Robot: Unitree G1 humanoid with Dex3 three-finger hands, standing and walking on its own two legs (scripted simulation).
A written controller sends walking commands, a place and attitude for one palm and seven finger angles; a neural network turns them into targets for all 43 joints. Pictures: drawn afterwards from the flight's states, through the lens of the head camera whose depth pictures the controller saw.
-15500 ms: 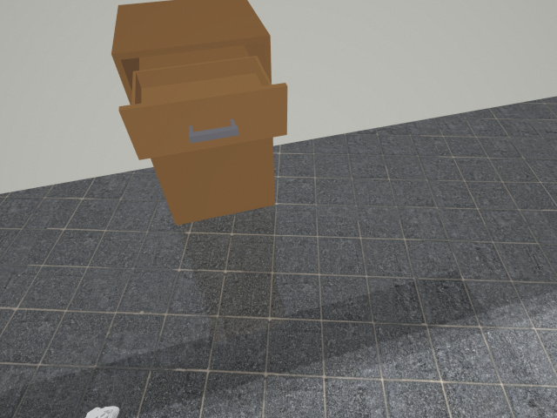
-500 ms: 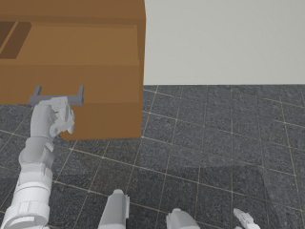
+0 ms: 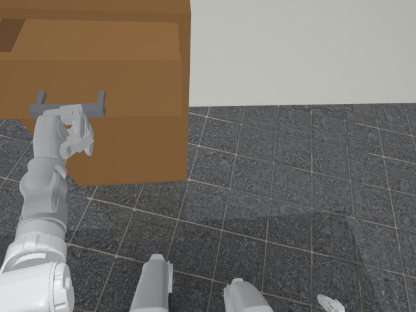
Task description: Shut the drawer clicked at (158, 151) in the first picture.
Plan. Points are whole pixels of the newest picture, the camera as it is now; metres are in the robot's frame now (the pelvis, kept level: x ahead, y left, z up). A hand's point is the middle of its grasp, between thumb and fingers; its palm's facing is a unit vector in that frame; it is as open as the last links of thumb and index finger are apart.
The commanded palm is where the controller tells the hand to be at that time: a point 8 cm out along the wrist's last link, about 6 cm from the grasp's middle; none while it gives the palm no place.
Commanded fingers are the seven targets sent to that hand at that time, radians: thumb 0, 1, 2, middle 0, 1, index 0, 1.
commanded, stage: push the drawer shut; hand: left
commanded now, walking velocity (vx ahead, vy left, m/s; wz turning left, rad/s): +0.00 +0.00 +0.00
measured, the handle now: (70, 103) +0.50 +0.28 +0.05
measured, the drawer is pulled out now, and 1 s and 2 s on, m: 0.11 0.00 0.00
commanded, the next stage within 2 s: pull the fist back off the drawer in 1.48 s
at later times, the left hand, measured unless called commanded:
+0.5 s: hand (91, 110) +0.48 +0.24 +0.05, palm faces +0.09 -1.00 -0.02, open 3.2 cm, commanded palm +0.47 +0.27 +0.06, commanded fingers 0.00 0.90 0.90 -1.40 -1.60 -1.40 -1.60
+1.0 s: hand (95, 89) +0.54 +0.24 +0.05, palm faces +0.09 -1.00 -0.03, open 3.2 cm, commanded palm +0.55 +0.26 +0.06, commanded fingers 0.00 0.90 0.90 -1.40 -1.60 -1.40 -1.60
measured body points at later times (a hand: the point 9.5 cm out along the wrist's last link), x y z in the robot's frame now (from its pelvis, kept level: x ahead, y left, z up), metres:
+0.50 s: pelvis +0.00 +0.00 -0.01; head +0.12 +0.04 +0.42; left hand +0.47 +0.29 +0.06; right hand +0.02 -0.27 -0.12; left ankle +0.10 +0.13 -0.62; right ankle -0.02 -0.14 -0.62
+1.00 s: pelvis -0.01 +0.01 -0.03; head +0.15 +0.05 +0.38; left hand +0.53 +0.30 +0.06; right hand -0.02 -0.26 -0.13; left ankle +0.10 +0.13 -0.62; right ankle -0.02 -0.14 -0.62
